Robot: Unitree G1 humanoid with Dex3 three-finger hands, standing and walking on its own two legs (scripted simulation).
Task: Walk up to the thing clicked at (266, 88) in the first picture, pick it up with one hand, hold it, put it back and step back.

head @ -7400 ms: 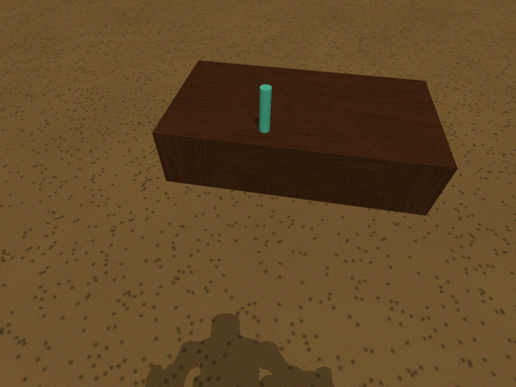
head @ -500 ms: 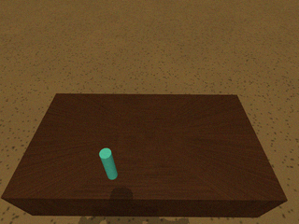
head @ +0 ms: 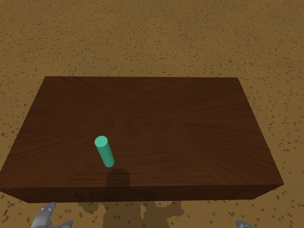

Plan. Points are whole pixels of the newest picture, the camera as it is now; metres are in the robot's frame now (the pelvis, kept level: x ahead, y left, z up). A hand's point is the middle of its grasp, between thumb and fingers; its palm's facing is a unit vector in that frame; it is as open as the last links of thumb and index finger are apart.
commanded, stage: go down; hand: left
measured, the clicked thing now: (105, 152) +0.47 +0.21 -0.33
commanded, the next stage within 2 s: none
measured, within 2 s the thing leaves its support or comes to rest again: neither
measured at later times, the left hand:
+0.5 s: hand (58, 218) +0.18 +0.27 -0.14, palm faces +0.07 -0.94 -0.32, open 16.9 cm
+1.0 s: hand (53, 224) +0.17 +0.28 -0.14, palm faces +0.08 -0.94 -0.33, open 17.4 cm
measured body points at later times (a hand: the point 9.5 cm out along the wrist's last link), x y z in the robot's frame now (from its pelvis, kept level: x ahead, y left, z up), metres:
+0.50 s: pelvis +0.03 +0.02 -0.02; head +0.07 +0.04 +0.42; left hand +0.18 +0.32 -0.12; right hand +0.17 -0.23 -0.11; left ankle -0.01 +0.14 -0.74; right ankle +0.03 -0.12 -0.74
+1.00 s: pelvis +0.02 +0.02 -0.05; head +0.06 +0.04 +0.40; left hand +0.16 +0.33 -0.12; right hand +0.18 -0.22 -0.13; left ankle -0.01 +0.14 -0.74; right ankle +0.03 -0.12 -0.74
